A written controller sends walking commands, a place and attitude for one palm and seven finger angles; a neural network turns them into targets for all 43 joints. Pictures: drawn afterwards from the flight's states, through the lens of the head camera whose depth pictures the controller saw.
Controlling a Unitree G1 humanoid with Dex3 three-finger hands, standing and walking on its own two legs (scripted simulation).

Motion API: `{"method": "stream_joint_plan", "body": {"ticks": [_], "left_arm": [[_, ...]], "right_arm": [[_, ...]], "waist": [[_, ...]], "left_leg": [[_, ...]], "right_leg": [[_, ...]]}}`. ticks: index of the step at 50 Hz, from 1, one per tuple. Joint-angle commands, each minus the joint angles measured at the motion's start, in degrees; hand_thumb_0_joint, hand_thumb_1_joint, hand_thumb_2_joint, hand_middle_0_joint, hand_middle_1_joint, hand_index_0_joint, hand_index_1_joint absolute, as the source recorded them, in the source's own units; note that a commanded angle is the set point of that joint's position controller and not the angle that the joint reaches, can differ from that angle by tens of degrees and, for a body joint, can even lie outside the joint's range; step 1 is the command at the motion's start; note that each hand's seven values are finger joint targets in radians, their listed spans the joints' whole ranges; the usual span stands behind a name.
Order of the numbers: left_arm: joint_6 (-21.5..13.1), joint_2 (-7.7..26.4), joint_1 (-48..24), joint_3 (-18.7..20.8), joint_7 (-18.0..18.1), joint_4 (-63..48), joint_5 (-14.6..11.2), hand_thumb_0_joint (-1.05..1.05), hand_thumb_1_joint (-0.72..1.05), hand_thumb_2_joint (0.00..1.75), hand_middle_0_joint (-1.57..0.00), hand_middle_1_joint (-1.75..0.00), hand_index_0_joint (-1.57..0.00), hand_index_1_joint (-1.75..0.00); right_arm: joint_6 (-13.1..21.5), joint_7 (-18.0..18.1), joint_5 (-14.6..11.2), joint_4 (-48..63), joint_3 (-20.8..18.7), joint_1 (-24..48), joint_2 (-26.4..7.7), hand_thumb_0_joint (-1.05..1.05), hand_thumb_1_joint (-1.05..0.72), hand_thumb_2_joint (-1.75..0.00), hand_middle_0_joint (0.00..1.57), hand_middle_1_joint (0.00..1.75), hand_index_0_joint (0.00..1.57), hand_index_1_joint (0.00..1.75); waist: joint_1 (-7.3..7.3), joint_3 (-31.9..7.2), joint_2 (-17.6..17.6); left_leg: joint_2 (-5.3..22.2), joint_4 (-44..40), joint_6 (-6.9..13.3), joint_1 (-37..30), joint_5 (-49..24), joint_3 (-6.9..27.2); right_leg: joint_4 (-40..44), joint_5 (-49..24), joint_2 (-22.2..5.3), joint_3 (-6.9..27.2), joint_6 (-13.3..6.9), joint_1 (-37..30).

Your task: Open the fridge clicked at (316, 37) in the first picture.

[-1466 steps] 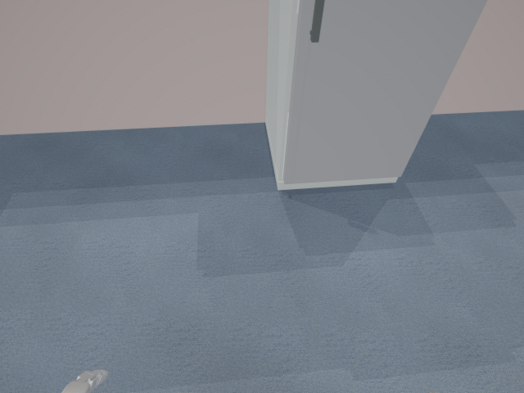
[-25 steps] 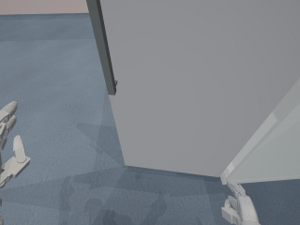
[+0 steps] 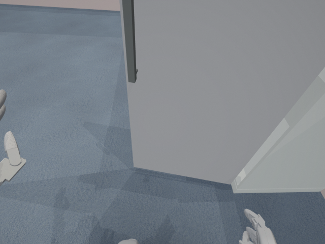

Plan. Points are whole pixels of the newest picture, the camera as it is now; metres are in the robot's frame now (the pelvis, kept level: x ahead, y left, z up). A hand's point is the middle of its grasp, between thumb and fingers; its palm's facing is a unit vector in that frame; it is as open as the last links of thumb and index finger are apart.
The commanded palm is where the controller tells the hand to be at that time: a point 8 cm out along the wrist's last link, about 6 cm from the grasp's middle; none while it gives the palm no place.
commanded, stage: step back with the hand held close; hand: left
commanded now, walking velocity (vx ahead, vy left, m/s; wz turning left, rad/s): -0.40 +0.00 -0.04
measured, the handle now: (131, 28) +0.61 +0.15 +0.22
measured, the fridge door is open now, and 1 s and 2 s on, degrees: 78 78 78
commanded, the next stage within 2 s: stop stepping back and stand still in 0.54 s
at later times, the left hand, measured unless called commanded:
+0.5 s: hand out of the picture +0.12 +0.30 +0.19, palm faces +0.49 -0.76 -0.44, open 7.4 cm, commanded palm +0.05 +0.32 +0.19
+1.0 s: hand out of the picture +0.06 +0.26 +0.17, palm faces +0.38 -0.83 -0.42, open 7.4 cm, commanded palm -0.02 +0.29 +0.19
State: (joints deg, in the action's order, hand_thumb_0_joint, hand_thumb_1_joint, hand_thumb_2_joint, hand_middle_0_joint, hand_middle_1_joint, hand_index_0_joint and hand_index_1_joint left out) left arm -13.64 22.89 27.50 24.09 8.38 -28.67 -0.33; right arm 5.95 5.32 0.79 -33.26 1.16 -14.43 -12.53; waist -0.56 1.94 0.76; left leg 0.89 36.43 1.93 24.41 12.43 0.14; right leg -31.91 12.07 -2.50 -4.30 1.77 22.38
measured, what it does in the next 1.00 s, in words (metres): walks backwards: right foot, then right foot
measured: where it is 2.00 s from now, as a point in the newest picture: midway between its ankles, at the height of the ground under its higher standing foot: outside the picture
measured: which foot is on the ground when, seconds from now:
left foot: down 0.00-0.72, up 0.74-0.82, down 0.84-1.00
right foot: down 0.00-0.00, up 0.02-0.06, down 0.08-0.34, up 0.36-0.68, down 0.70-1.00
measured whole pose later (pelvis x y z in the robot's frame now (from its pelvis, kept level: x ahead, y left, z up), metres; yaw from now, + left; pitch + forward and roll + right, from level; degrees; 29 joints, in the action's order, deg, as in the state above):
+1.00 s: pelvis -0.18 +0.00 +0.01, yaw -5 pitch -1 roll +0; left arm -9.6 24.8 27.4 26.2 8.0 -21.0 -3.1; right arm 7.7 5.3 1.1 -39.0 0.4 -18.4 -12.5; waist 3.4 -3.6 1.9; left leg -1.5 27.6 1.5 22.1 5.9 -2.4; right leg -34.1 26.5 1.9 0.6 -1.4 10.3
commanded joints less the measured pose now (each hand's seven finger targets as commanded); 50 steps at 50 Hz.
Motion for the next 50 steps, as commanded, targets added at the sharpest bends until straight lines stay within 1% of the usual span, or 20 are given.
{"method": "stream_joint_plan", "body": {"ticks": [1, 5, 8, 11, 14, 16, 19, 21, 23, 28, 31, 32, 34, 36, 39, 41, 43, 45, 47, 50], "left_arm": [[-4.93, 11.37, -2.45, 10.18, 1.26, -11.97, 0.49, 0.00, 0.90, 0.90, -0.20, -0.30, -0.20, -0.30], [-6.08, 11.02, 2.43, 10.36, 0.02, -8.88, 0.14, 0.00, 0.90, 0.90, -0.20, -0.30, -0.20, -0.30], [-6.33, 11.24, -0.15, 8.12, -0.13, -8.61, -1.23, 0.00, 0.90, 0.90, -0.20, -0.30, -0.20, -0.30], [-5.33, 12.56, -2.90, 6.82, 0.70, -11.00, -1.31, 0.00, 0.90, 0.90, -0.20, -0.30, -0.20, -0.30], [-4.43, 14.41, -5.11, 7.82, 0.97, -12.89, -1.25, 0.00, 0.90, 0.90, -0.20, -0.30, -0.20, -0.30], [-4.67, 13.06, -4.38, 7.96, 0.47, -13.63, -1.26, 0.00, 0.90, 0.90, -0.20, -0.30, -0.20, -0.30], [-6.05, 13.68, -3.71, 11.45, -0.43, -13.27, -0.54, 0.00, 0.90, 0.90, -0.20, -0.30, -0.20, -0.30], [-6.00, 11.74, -4.41, 10.63, -0.23, -13.04, -0.60, 0.00, 0.90, 0.90, -0.20, -0.30, -0.20, -0.30], [-5.16, 9.72, -1.26, 8.02, -0.18, -12.92, -1.71, 0.00, 0.90, 0.90, -0.20, -0.30, -0.20, -0.30], [-4.39, 8.58, -4.87, 3.70, 0.11, -15.00, -2.96, 0.00, 0.90, 0.90, -0.20, -0.30, -0.20, -0.30], [-4.83, 10.62, -7.99, 4.26, 0.06, -15.27, -3.38, 0.00, 0.90, 0.90, -0.20, -0.30, -0.20, -0.30], [-5.10, 12.18, -7.86, 5.52, -0.07, -14.62, -3.60, 0.00, 0.90, 0.90, -0.20, -0.30, -0.20, -0.30], [-5.21, 16.91, -3.99, 9.33, 0.08, -14.45, -3.52, 0.00, 0.90, 0.90, -0.20, -0.30, -0.20, -0.30], [-4.81, 19.48, -2.58, 12.19, 0.38, -14.13, -3.98, 0.00, 0.90, 0.90, -0.20, -0.30, -0.20, -0.30], [-1.54, 16.54, 1.15, 12.12, -0.38, -11.41, -3.65, 0.00, 0.90, 0.90, -0.20, -0.30, -0.20, -0.30], [0.05, 13.55, 1.90, 9.78, -0.46, -7.61, -3.98, 0.00, 0.90, 0.90, -0.20, -0.30, -0.20, -0.30], [0.02, 12.32, -3.59, 7.51, -0.14, -6.52, -3.51, 0.00, 0.90, 0.90, -0.20, -0.30, -0.20, -0.30], [-0.12, 13.46, -2.23, 8.45, 0.30, -2.22, -3.27, 0.00, 0.90, 0.90, -0.20, -0.30, -0.20, -0.30], [-0.58, 12.81, -3.15, 7.30, 0.45, -7.51, -2.74, 0.00, 0.90, 0.90, -0.20, -0.30, -0.20, -0.30], [-0.80, 11.47, 1.96, 6.22, 0.23, -12.18, -2.28, 0.00, 0.90, 0.90, -0.20, -0.30, -0.20, -0.30]], "right_arm": [[5.17, 0.67, -0.51, 9.79, -3.84, 6.45, -8.19, 0.00, -0.90, -0.90, 0.20, 0.30, 0.20, 0.30], [6.19, -0.03, -0.17, 9.61, -4.18, 7.42, -7.94, 0.00, -0.90, -0.90, 0.20, 0.30, 0.20, 0.30], [6.06, -1.01, -0.20, 7.10, -3.96, 5.55, -6.04, 0.00, -0.90, -0.90, 0.20, 0.30, 0.20, 0.30], [5.11, -0.81, -0.30, 5.89, -4.37, 5.74, -5.21, 0.00, -0.90, -0.90, 0.20, 0.30, 0.20, 0.30], [4.16, -0.25, -0.25, 6.08, -3.87, 7.33, -5.40, 0.00, -0.90, -0.90, 0.20, 0.30, 0.20, 0.30], [4.15, 0.44, -0.60, 7.31, -4.16, 7.94, -7.41, 0.00, -0.90, -0.90, 0.20, 0.30, 0.20, 0.30], [6.12, 0.15, 0.92, 7.86, -5.45, 8.99, -8.05, 0.00, -0.90, -0.90, 0.20, 0.30, 0.20, 0.30], [6.45, -0.63, 0.83, 6.67, -5.66, 8.39, -6.36, 0.00, -0.90, -0.90, 0.20, 0.30, 0.20, 0.30], [7.06, -1.63, -0.03, 6.20, -5.84, 8.65, -6.48, 0.00, -0.90, -0.90, 0.20, 0.30, 0.20, 0.30], [7.85, -2.02, 0.34, 3.52, -4.61, 6.72, -6.02, 0.00, -0.90, -0.90, 0.20, 0.30, 0.20, 0.30], [6.63, -1.99, 0.98, 2.71, -4.47, 6.42, -5.36, 0.00, -0.90, -0.90, 0.20, 0.30, 0.20, 0.30], [5.75, -2.02, 1.07, 2.72, -4.36, 6.42, -5.13, 0.00, -0.90, -0.90, 0.20, 0.30, 0.20, 0.30], [4.37, -1.93, 0.71, 2.91, -3.98, 5.95, -4.12, 0.00, -0.90, -0.90, 0.20, 0.30, 0.20, 0.30], [4.16, -1.32, 0.85, 5.36, -2.76, 10.22, -4.12, 0.00, -0.90, -0.90, 0.20, 0.30, 0.20, 0.30], [4.42, -0.78, -0.38, 6.04, -2.29, 9.37, -4.37, 0.00, -0.90, -0.90, 0.20, 0.30, 0.20, 0.30], [3.89, 0.07, -0.86, 4.43, -2.01, 6.13, -5.76, 0.00, -0.90, -0.90, 0.20, 0.30, 0.20, 0.30], [5.04, 0.51, -1.00, 4.45, -2.46, 6.11, -8.06, 0.00, -0.90, -0.90, 0.20, 0.30, 0.20, 0.30], [5.74, 0.71, -0.33, 4.34, -2.20, 5.63, -7.39, 0.00, -0.90, -0.90, 0.20, 0.30, 0.20, 0.30], [5.82, 0.40, 0.66, 4.30, -2.60, 5.11, -7.43, 0.00, -0.90, -0.90, 0.20, 0.30, 0.20, 0.30], [6.01, -0.31, 0.29, 5.64, -3.14, 5.40, -7.42, 0.00, -0.90, -0.90, 0.20, 0.30, 0.20, 0.30]], "waist": [[-0.76, -7.36, -15.06], [-0.41, -4.43, -7.68], [0.57, -6.69, 3.99], [0.56, -11.16, 9.05], [0.86, -8.69, 4.26], [0.35, -7.43, -7.84], [-0.57, -11.12, -21.86], [-0.45, -9.05, -12.11], [-1.43, -12.01, -9.94], [0.01, -15.08, -15.19], [-0.39, -18.01, -15.69], [-0.47, -18.05, -13.11], [-0.64, -17.94, -0.54], [-1.98, -12.38, 5.78], [0.06, -9.27, 8.86], [2.21, -6.84, -4.85], [1.59, -4.28, -16.35], [0.69, -1.99, -13.36], [0.61, -4.05, -12.19], [0.21, -7.98, -12.15]], "left_leg": [[10.91, -25.21, 4.92, 22.10, 29.45, 13.85], [8.02, -17.62, 4.32, 21.63, 25.20, 10.03], [0.69, -2.92, -1.35, 1.70, 8.35, 0.97], [-1.19, 6.76, -3.05, -8.97, 5.33, -1.71], [-1.06, -2.12, -2.63, -10.35, 0.23, -1.48], [5.92, -15.87, 0.19, -4.96, -7.25, 6.63], [20.73, -33.11, 7.83, 13.35, 21.72, 22.47], [19.36, -28.36, 8.71, 8.99, 16.96, 17.78], [15.59, -25.82, 6.31, -3.49, 10.88, 10.99], [13.60, -29.86, 0.25, -16.78, 7.64, 8.43], [13.20, -26.70, -5.38, -22.30, -5.05, 5.77], [11.95, -22.69, -7.03, -22.94, -8.94, 3.21], [3.91, -3.60, -6.36, -24.39, -3.94, -2.86], [0.21, 12.13, -4.86, -12.61, 5.39, -3.27], [0.74, 9.08, -3.10, -4.77, 2.63, -0.91], [1.52, -6.87, -2.07, -13.52, -6.64, -0.41], [9.65, -18.93, 1.40, -11.27, -0.62, 14.78], [12.18, -26.94, 1.35, -8.46, 11.75, 21.97], [11.39, -31.98, -2.66, -2.43, 21.81, 19.88], [5.32, -26.22, -3.74, 3.10, 21.94, 7.95]], "right_leg": [[-11.72, 0.79, 5.60, 2.64, 0.09, -25.83], [-4.56, -3.34, 4.42, 7.65, -0.84, -22.90], [9.50, -7.09, -5.03, 17.81, -5.08, -4.46], [14.11, -6.84, -10.33, 18.53, -7.20, 2.26], [11.45, -7.78, -6.91, 13.68, -4.78, 3.50], [0.49, -5.10, 3.65, 6.89, -0.35, -2.09], [-32.97, 13.33, 9.71, 7.36, 0.24, -16.01], [-34.82, 13.10, 7.84, 8.41, -0.20, -10.11], [-27.28, 16.17, 7.66, 4.92, -0.44, -5.08], [-4.55, 21.02, 7.56, 1.16, -2.26, -4.88], [11.00, 16.03, 6.49, 1.37, -4.42, -8.78], [15.87, 12.09, 4.99, 2.87, -5.50, -9.11], [21.30, 4.36, -6.61, 11.01, -9.22, -0.74], [20.18, -2.81, -15.16, 13.81, -11.35, 2.01], [11.42, -4.81, -8.68, 6.49, -9.62, -4.09], [4.39, 0.95, -2.86, 1.55, -4.33, -1.86], [-3.73, 12.26, 4.37, 1.73, -1.13, -1.19], [-4.45, 16.30, 4.95, 2.84, -1.92, -1.75], [-4.62, 17.35, 5.76, 2.95, -2.65, -9.76], [6.53, 13.99, 5.56, 1.28, -4.06, -21.14]]}}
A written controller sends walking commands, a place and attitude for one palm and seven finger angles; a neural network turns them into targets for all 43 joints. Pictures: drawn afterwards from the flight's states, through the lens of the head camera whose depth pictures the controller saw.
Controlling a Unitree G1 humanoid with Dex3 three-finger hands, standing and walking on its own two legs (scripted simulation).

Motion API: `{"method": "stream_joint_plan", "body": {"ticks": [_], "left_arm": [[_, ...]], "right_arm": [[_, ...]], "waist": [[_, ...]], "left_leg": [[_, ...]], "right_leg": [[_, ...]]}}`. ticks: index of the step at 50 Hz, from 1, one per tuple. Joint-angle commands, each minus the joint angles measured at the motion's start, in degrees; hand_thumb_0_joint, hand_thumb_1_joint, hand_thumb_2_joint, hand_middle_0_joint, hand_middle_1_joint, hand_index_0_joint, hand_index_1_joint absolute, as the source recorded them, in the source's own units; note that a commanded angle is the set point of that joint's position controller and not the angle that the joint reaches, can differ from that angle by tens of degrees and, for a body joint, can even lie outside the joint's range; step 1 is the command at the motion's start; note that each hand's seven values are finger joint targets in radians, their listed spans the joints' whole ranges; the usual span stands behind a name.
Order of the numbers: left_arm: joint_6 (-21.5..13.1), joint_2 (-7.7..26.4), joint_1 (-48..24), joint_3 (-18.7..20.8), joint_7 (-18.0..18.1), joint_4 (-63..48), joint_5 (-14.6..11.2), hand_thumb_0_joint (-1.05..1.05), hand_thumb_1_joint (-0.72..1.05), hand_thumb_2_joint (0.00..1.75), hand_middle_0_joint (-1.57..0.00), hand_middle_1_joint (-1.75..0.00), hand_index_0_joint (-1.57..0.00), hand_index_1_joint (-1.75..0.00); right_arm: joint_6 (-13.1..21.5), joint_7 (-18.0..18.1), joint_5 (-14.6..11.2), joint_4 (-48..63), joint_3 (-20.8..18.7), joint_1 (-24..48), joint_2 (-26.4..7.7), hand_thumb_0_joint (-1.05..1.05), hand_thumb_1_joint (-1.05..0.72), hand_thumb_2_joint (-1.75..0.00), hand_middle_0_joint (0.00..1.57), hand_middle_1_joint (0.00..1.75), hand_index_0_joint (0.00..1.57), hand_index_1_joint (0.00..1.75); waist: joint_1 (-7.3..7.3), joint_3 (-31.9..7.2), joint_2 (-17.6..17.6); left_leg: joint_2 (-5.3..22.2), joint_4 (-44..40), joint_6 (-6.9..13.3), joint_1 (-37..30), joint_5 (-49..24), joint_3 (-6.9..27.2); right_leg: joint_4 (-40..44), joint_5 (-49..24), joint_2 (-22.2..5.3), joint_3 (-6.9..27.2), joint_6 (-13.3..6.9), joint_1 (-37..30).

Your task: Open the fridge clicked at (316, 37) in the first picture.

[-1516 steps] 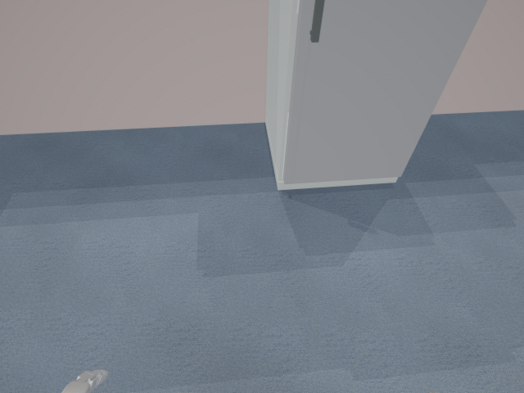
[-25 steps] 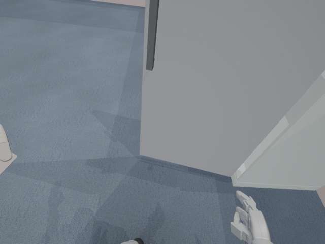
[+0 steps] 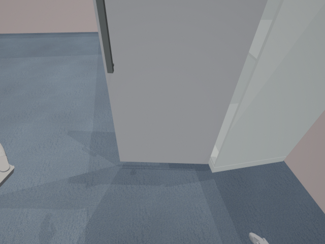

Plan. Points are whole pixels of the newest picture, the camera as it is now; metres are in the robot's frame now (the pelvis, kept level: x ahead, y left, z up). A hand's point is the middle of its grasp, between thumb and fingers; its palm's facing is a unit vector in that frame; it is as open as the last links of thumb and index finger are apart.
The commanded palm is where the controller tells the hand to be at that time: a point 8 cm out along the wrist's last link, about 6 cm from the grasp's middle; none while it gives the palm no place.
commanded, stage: stop stepping back and stand still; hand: left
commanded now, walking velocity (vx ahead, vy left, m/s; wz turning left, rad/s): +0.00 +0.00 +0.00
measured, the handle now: (105, 28) +0.78 +0.22 +0.22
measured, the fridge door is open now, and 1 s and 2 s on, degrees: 78 78 78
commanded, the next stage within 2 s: let the arm hang, fingers relaxed in 0.34 s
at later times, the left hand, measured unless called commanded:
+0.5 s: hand (12, 213) +0.16 +0.27 +0.11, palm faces +0.36 -0.81 -0.45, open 7.4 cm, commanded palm none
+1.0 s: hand out of the picture -0.10 +0.26 -0.17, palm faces +0.05 -0.97 -0.25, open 7.3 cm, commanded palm none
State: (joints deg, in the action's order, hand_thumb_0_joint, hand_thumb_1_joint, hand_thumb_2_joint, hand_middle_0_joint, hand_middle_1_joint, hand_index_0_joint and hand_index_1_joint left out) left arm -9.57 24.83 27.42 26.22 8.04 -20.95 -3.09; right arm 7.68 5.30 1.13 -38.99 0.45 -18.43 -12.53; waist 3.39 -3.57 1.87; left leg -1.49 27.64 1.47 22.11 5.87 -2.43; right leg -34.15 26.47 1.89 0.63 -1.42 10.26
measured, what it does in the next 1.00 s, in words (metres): steps on the spot: left foot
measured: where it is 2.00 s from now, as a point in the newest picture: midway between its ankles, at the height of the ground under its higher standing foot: outside the picture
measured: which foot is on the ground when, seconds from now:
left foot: down 0.00-0.06, up 0.08-0.24, down 0.26-1.00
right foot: down 0.00-1.00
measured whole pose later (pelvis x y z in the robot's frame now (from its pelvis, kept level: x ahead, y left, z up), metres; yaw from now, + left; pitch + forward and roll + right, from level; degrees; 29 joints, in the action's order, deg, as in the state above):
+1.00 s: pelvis -0.06 +0.03 +0.01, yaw +5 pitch -1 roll -2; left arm 1.4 18.2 18.0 0.8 -1.1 62.2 1.6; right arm -1.9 0.6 1.3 -60.8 -1.3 -14.3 -18.2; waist -0.9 3.9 1.1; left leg -0.8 27.4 2.0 18.9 8.1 0.4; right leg -25.9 14.4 -0.2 -3.1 -0.5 11.2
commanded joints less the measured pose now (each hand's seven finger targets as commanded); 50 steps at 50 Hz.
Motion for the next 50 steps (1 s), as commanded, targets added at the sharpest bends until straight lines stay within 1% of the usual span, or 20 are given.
{"method": "stream_joint_plan", "body": {"ticks": [1, 2, 3, 4, 6, 9, 12, 14, 15, 16, 21, 22, 23, 26, 28, 31, 35, 39, 43, 50], "left_arm": [[-4.80, 10.28, 4.93, 4.75, 0.57, -20.38, 0.71, 0.00, 0.90, 0.90, -0.20, -0.30, -0.20, -0.30], [-4.85, 11.44, 7.04, 5.84, 0.55, -20.33, 0.72, 0.00, 0.90, 0.90, -0.20, -0.30, -0.20, -0.30], [-4.99, 12.27, 6.81, 6.79, 0.68, -21.15, 0.53, 0.00, 0.90, 0.90, -0.20, -0.30, -0.20, -0.30], [-5.17, 13.70, 4.53, 9.26, 1.41, -22.44, 0.49, 0.00, 0.90, 0.90, -0.20, -0.30, -0.20, -0.30], [-6.06, 10.99, 1.56, 7.73, 1.80, -17.79, 0.97, 0.00, 0.90, 0.90, -0.20, -0.30, -0.20, -0.30], [-6.18, 8.94, -5.54, 4.78, 2.32, -10.88, 1.75, 0.00, 0.90, 0.90, -0.20, -0.30, -0.20, -0.30], [-5.79, 6.53, -6.61, 1.52, 2.07, -6.24, 1.64, 0.00, 0.90, 0.90, -0.20, -0.30, -0.20, -0.30], [-5.50, 6.06, -6.33, 0.22, 1.55, -6.86, 1.39, 0.00, 0.90, 0.90, -0.20, -0.30, -0.20, -0.30], [-5.39, 6.51, -5.60, 0.15, 1.16, -7.07, 1.38, 0.00, 0.90, 0.90, -0.20, -0.30, -0.20, -0.30], [-5.45, 7.46, -6.21, 0.79, 0.86, -9.38, 1.53, 0.00, 0.90, 0.90, -0.20, -0.30, -0.20, -0.30], [-6.25, 8.53, -8.53, 1.75, 1.09, -14.91, 1.78, 0.00, 0.90, 0.90, -0.20, -0.30, -0.20, -0.30], [3.95, -0.07, -5.08, -19.38, -6.84, 31.78, 6.32, 0.00, 0.90, 0.90, -0.20, -0.30, -0.20, -0.30], [8.30, -0.13, -4.81, -18.51, -8.30, 32.04, 4.88, 0.00, 0.90, 0.90, -0.20, -0.30, -0.20, -0.30], [9.04, -0.10, -7.96, -19.81, -8.83, 35.09, 5.04, 0.00, 0.90, 0.90, -0.20, -0.30, -0.20, -0.30], [8.98, 1.81, -10.30, -20.66, -8.82, 40.69, 5.09, 0.00, 0.90, 0.90, -0.20, -0.30, -0.20, -0.30], [8.74, 3.68, -14.70, -21.74, -8.59, 49.75, 5.23, 0.00, 0.90, 0.90, -0.20, -0.30, -0.20, -0.30], [9.38, 3.99, -18.65, -23.25, -8.03, 58.86, 4.89, 0.00, 0.90, 0.90, -0.20, -0.30, -0.20, -0.30], [9.69, 4.80, -14.38, -23.06, -8.20, 67.28, 4.65, 0.00, 0.90, 0.90, -0.20, -0.30, -0.20, -0.30], [9.53, 3.72, -11.06, -22.76, -8.49, 74.18, 4.45, 0.00, 0.90, 0.90, -0.20, -0.30, -0.20, -0.30], [8.87, 3.38, -13.23, -23.56, -8.32, 80.31, 4.23, 0.00, 0.90, 0.90, -0.20, -0.30, -0.20, -0.30]], "right_arm": [[4.03, -0.65, -0.29, 11.90, -2.56, 9.59, -7.17, 0.00, -0.90, -0.90, 0.20, 0.30, 0.20, 0.30], [3.55, -1.00, -0.09, 11.81, -2.92, 9.85, -6.57, 0.00, -0.90, -0.90, 0.20, 0.30, 0.20, 0.30], [3.07, -1.16, -0.19, 10.54, -3.39, 9.86, -6.49, 0.00, -0.90, -0.90, 0.20, 0.30, 0.20, 0.30], [2.73, -1.41, -0.29, 9.81, -3.54, 9.23, -7.24, 0.00, -0.90, -0.90, 0.20, 0.30, 0.20, 0.30], [3.33, -1.09, -0.37, 8.87, -2.56, 7.29, -5.80, 0.00, -0.90, -0.90, 0.20, 0.30, 0.20, 0.30], [3.95, 0.18, -0.48, 7.68, -1.91, 8.84, -5.25, 0.00, -0.90, -0.90, 0.20, 0.30, 0.20, 0.30], [5.03, 0.84, -1.04, 7.40, -2.80, 8.22, -6.97, 0.00, -0.90, -0.90, 0.20, 0.30, 0.20, 0.30], [4.96, 0.83, -1.81, 8.54, -3.34, 9.02, -7.72, 0.00, -0.90, -0.90, 0.20, 0.30, 0.20, 0.30], [4.86, 0.72, -1.89, 9.03, -3.66, 9.60, -8.28, 0.00, -0.90, -0.90, 0.20, 0.30, 0.20, 0.30], [4.74, 0.54, -1.22, 8.67, -2.62, 9.69, -7.22, 0.00, -0.90, -0.90, 0.20, 0.30, 0.20, 0.30], [5.09, 0.30, -0.75, 10.16, -2.19, 10.87, -6.60, 0.00, -0.90, -0.90, 0.20, 0.30, 0.20, 0.30], [4.09, -5.13, -0.13, -4.04, -5.63, 13.77, -18.61, 0.00, -0.90, -0.90, 0.20, 0.30, 0.20, 0.30], [-0.65, -5.30, -1.20, -1.86, -5.34, 11.57, -15.98, 0.00, -0.90, -0.90, 0.20, 0.30, 0.20, 0.30], [-3.23, -5.25, -0.52, -0.24, -4.39, 12.79, -16.33, 0.00, -0.90, -0.90, 0.20, 0.30, 0.20, 0.30], [-4.18, -5.31, -0.13, -0.80, -3.75, 14.21, -16.61, 0.00, -0.90, -0.90, 0.20, 0.30, 0.20, 0.30], [-5.59, -5.39, 0.09, -2.96, -3.52, 13.05, -15.77, 0.00, -0.90, -0.90, 0.20, 0.30, 0.20, 0.30], [-7.32, -5.28, 0.47, -6.61, -3.16, 11.57, -14.90, 0.00, -0.90, -0.90, 0.20, 0.30, 0.20, 0.30], [-7.44, -4.90, 0.49, -9.71, -3.53, 12.46, -17.65, 0.00, -0.90, -0.90, 0.20, 0.30, 0.20, 0.30], [-7.22, -4.31, 0.29, -13.48, -4.13, 10.84, -17.85, 0.00, -0.90, -0.90, 0.20, 0.30, 0.20, 0.30], [-7.15, -3.98, -0.16, -18.30, -4.22, 7.93, -17.02, 0.00, -0.90, -0.90, 0.20, 0.30, 0.20, 0.30]], "waist": [[-3.78, -3.14, -10.07], [-3.60, -2.53, -1.55], [-4.00, 0.29, 7.47], [-4.23, 1.59, 8.38], [-2.43, 1.15, 2.37], [-2.46, 3.28, -1.08], [-3.51, 3.49, -3.19], [-4.14, 3.11, 0.66], [-4.23, 3.21, 3.23], [-3.30, 2.79, -0.72], [-3.67, 1.24, -1.72], [-1.94, 3.61, -3.28], [-3.28, -0.30, -4.91], [-4.32, -1.05, -5.05], [-4.51, -0.26, 1.49], [-2.84, -0.80, 8.75], [-1.32, 0.94, -0.56], [-3.84, 1.87, -13.27], [-4.73, 0.25, -13.83], [-3.14, 3.65, -4.87]], "left_leg": [[4.61, -10.25, -2.95, 5.97, 26.15, 6.62], [1.20, 3.29, -2.76, 3.74, 20.04, 2.90], [-0.57, 18.70, -2.93, 2.74, 14.36, 2.45], [0.10, 26.81, -2.94, 6.69, 14.11, 4.02], [3.25, 24.97, -2.55, 7.83, 14.35, 4.85], [3.38, 6.64, -1.31, -3.25, 8.71, 0.84], [5.65, -1.35, 0.45, -11.15, 5.54, 4.10], [6.77, -0.62, 0.78, -11.80, 2.47, 4.50], [6.51, 0.45, 0.49, -11.01, 0.52, 4.13], [6.01, 0.46, 0.74, -10.42, 0.61, 3.87], [5.97, -3.17, 0.83, -8.94, 6.10, 4.80], [8.59, 5.18, 1.31, -4.87, -11.47, 7.66], [9.20, 3.16, 1.01, -5.61, -11.39, 6.39], [11.01, 0.72, 3.26, 0.29, -6.59, 10.48], [9.94, -0.36, 3.20, 1.60, -1.75, 11.51], [5.69, 3.98, 1.29, -3.35, 2.44, 8.70], [4.65, 4.33, 0.32, -8.94, 6.63, 7.65], [8.29, -8.10, 1.79, -2.05, 18.70, 14.29], [8.36, -12.37, 1.66, -0.76, 25.04, 14.61], [8.02, -10.13, 1.11, -7.60, 16.57, 12.64]], "right_leg": [[12.31, 1.34, -1.45, -0.73, -1.90, -8.84], [18.45, 8.20, -7.87, 7.70, -4.72, -1.53], [25.79, 12.76, -17.47, 20.98, -9.24, 8.50], [26.20, 7.50, -20.93, 23.44, -11.66, 9.73], [20.31, -3.40, -18.46, 15.60, -9.77, 6.18], [15.23, -9.38, -12.05, 6.74, -4.41, 8.59], [13.87, -9.73, -7.65, 6.64, -0.54, 11.02], [15.18, -13.56, -6.56, 7.89, 1.25, 9.45], [15.16, -17.11, -7.10, 9.02, 1.35, 8.12], [13.93, -17.19, -7.35, 7.04, 0.47, 8.59], [13.93, -11.64, -5.46, 4.97, 0.58, 5.71], [4.17, -25.29, -8.81, 1.50, -0.44, 9.16], [4.25, -22.26, -8.02, 2.49, -0.22, 7.47], [-0.51, -12.42, -5.38, -0.28, -0.55, 5.39], [2.07, -10.83, -5.44, 0.84, -1.03, 3.90], [9.11, -9.50, -9.87, 5.95, -3.37, 7.71], [12.52, -2.63, -10.91, 6.53, -4.65, 12.64], [9.36, -1.40, -5.65, 2.56, -2.10, 4.13], [9.48, -3.49, -5.27, 1.85, -2.42, -1.32], [16.23, -2.93, -7.68, 3.80, -2.78, 3.23]]}}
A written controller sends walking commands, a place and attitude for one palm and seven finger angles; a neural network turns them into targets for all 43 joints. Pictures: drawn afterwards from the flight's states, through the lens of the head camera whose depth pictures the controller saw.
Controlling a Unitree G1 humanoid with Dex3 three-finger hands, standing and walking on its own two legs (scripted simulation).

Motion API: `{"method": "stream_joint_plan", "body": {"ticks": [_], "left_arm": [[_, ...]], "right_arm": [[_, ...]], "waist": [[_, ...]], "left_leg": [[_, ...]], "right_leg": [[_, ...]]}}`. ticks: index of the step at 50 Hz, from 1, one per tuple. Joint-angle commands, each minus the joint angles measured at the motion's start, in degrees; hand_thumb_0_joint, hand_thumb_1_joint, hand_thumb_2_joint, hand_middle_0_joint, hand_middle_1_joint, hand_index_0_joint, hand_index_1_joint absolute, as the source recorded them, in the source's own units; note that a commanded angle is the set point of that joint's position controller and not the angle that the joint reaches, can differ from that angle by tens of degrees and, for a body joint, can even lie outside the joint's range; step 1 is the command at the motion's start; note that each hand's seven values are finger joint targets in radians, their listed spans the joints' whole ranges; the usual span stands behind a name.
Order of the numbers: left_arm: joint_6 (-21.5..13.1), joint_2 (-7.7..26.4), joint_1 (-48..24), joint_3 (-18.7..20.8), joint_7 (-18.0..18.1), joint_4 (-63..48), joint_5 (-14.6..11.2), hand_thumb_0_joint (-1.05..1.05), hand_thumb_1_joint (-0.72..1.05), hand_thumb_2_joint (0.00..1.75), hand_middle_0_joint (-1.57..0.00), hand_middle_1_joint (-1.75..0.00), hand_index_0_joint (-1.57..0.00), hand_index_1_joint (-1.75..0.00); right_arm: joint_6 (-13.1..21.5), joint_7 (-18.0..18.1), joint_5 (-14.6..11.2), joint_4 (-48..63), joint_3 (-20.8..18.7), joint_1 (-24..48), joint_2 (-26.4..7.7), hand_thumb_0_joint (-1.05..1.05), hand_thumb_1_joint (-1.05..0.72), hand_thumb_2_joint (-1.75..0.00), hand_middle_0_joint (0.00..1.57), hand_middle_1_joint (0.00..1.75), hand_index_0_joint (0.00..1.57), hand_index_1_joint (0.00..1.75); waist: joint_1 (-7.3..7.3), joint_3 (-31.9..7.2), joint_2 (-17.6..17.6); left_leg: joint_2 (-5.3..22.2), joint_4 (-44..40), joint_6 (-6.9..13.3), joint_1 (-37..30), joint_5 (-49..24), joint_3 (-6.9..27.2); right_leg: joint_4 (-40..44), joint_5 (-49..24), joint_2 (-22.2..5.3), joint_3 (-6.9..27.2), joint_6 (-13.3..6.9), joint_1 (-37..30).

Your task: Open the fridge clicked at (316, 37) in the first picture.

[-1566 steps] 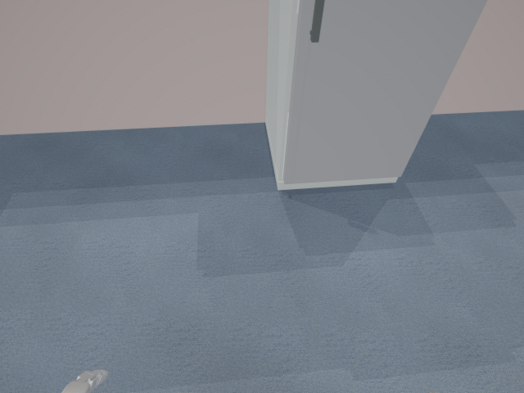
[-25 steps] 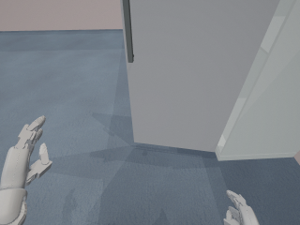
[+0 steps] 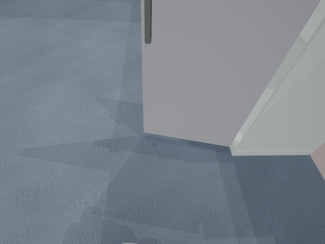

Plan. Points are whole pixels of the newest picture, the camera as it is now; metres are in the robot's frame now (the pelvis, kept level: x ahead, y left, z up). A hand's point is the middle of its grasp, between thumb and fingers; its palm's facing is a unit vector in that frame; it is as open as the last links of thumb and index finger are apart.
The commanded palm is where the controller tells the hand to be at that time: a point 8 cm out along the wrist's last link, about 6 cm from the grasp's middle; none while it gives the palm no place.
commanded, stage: let the arm hang, fingers relaxed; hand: left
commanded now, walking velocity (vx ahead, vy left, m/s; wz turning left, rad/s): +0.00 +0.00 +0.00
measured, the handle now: out of the picture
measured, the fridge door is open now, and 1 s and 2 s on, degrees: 78 78 78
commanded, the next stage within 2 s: look to check the result in 0.54 s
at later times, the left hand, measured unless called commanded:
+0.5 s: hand (76, 240) +0.14 +0.23 -0.14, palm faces -0.07 -0.94 -0.33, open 7.3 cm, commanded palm none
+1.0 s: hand out of the picture +0.13 +0.23 -0.15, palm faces -0.07 -0.93 -0.35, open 7.3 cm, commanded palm none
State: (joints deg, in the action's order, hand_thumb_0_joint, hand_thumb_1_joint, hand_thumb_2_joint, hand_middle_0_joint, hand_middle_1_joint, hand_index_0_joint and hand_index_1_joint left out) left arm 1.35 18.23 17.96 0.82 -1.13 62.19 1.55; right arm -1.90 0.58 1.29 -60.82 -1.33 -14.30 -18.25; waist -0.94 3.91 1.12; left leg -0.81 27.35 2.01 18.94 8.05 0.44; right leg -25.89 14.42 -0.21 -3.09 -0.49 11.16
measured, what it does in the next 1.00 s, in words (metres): shifts its weight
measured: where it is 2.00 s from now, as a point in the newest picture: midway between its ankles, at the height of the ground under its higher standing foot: outside the picture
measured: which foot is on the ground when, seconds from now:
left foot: down 0.00-1.00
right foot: down 0.00-1.00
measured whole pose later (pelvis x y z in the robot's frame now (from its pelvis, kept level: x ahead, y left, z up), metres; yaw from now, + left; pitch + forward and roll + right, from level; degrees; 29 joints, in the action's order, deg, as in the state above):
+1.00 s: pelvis +0.06 -0.02 +0.01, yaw -2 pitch +0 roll +0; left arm -0.8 19.5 6.9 0.2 0.1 64.8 0.9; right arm -0.1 0.6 0.8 -64.7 -0.1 -5.4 -19.0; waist 0.1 3.0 -0.4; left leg -0.1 19.4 0.4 9.3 9.6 -1.5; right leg -17.0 14.5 0.3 -0.8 -0.8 2.1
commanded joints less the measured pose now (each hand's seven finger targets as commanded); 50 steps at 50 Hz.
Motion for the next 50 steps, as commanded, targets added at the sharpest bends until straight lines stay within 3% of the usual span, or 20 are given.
{"method": "stream_joint_plan", "body": {"ticks": [1, 8, 12, 16, 27, 38, 39, 50], "left_arm": [[-1.99, 10.16, -4.16, 1.78, 0.89, -2.27, -0.39, 0.00, 0.90, 0.90, -0.20, -0.30, -0.20, -0.30], [-2.11, 11.76, -6.25, 1.26, 1.06, -0.22, -0.55, 0.00, 0.90, 0.90, -0.20, -0.30, -0.20, -0.30], [-2.66, 12.44, -8.24, 1.03, 1.23, -0.28, -0.63, 0.00, 0.90, 0.90, -0.20, -0.30, -0.20, -0.30], [-3.06, 12.89, -10.30, 0.90, 1.49, -0.70, -0.71, 0.00, 0.90, 0.90, -0.20, -0.30, -0.20, -0.30], [-3.52, 12.91, -12.90, 1.31, 1.84, -1.73, -0.79, 0.00, 0.90, 0.90, -0.20, -0.30, -0.20, -0.30], [-3.23, 12.51, -12.87, 1.44, 1.92, -1.46, -0.92, 0.00, 0.90, 0.90, -0.20, -0.30, -0.20, -0.30], [-3.34, 12.64, -12.40, 1.49, 1.97, -1.45, -0.89, 0.00, 0.90, 0.90, -0.20, -0.30, -0.20, -0.30], [-3.22, 12.65, -12.49, 1.30, 2.06, -0.82, -0.97, 0.00, 0.90, 0.90, -0.20, -0.30, -0.20, -0.30]], "right_arm": [[2.35, 0.70, -0.30, 2.88, -2.40, 4.10, -11.37, 0.00, -0.90, -0.90, 0.20, 0.30, 0.20, 0.30], [2.60, 0.33, -0.29, 0.90, -2.08, 6.24, -12.73, 0.00, -0.90, -0.90, 0.20, 0.30, 0.20, 0.30], [3.11, 0.10, -0.38, 0.30, -1.74, 7.76, -12.48, 0.00, -0.90, -0.90, 0.20, 0.30, 0.20, 0.30], [3.48, -0.04, -0.52, -0.22, -1.40, 9.28, -12.27, 0.00, -0.90, -0.90, 0.20, 0.30, 0.20, 0.30], [3.87, 0.18, -0.52, -0.47, -0.98, 10.77, -12.21, 0.00, -0.90, -0.90, 0.20, 0.30, 0.20, 0.30], [3.55, 0.62, -0.61, -0.76, -0.79, 10.78, -12.34, 0.00, -0.90, -0.90, 0.20, 0.30, 0.20, 0.30], [3.52, 0.63, -0.72, -0.52, -0.88, 10.60, -12.31, 0.00, -0.90, -0.90, 0.20, 0.30, 0.20, 0.30], [3.18, 0.71, -0.68, -0.78, -0.96, 10.55, -12.49, 0.00, -0.90, -0.90, 0.20, 0.30, 0.20, 0.30]], "waist": [[1.18, -2.52, -3.45], [0.91, -1.81, -0.50], [1.04, -3.71, 1.34], [1.04, -5.03, 0.36], [1.20, -8.44, -1.68], [1.23, -8.38, -2.38], [1.16, -8.87, -1.11], [1.38, -7.53, -0.30]], "left_leg": [[7.44, -10.35, 0.53, -4.44, 14.84, 9.72], [8.24, -12.96, 0.52, -6.15, 11.82, 10.17], [7.88, -11.13, 0.44, -9.24, 1.64, 8.01], [7.89, -10.07, 0.23, -11.35, -6.65, 6.71], [7.92, -8.78, -0.49, -13.71, -15.72, 5.27], [8.04, -8.46, -0.75, -14.87, -15.82, 4.45], [8.08, -8.11, -0.65, -15.42, -16.25, 4.48], [8.43, -8.83, -0.74, -16.32, -14.27, 3.99]], "right_leg": [[8.42, 9.64, -5.60, 7.28, -3.55, 3.13], [8.74, 6.03, -5.56, 6.85, -2.56, 1.93], [9.32, 0.12, -6.54, 6.96, -2.15, 0.51], [9.27, -5.75, -7.18, 6.98, -1.74, -1.20], [8.93, -15.81, -7.77, 6.82, -1.73, -6.36], [9.86, -17.20, -7.78, 6.71, -1.97, -7.57], [10.01, -18.12, -7.75, 6.67, -1.97, -7.63], [10.82, -17.34, -7.63, 7.21, -2.05, -6.70]]}}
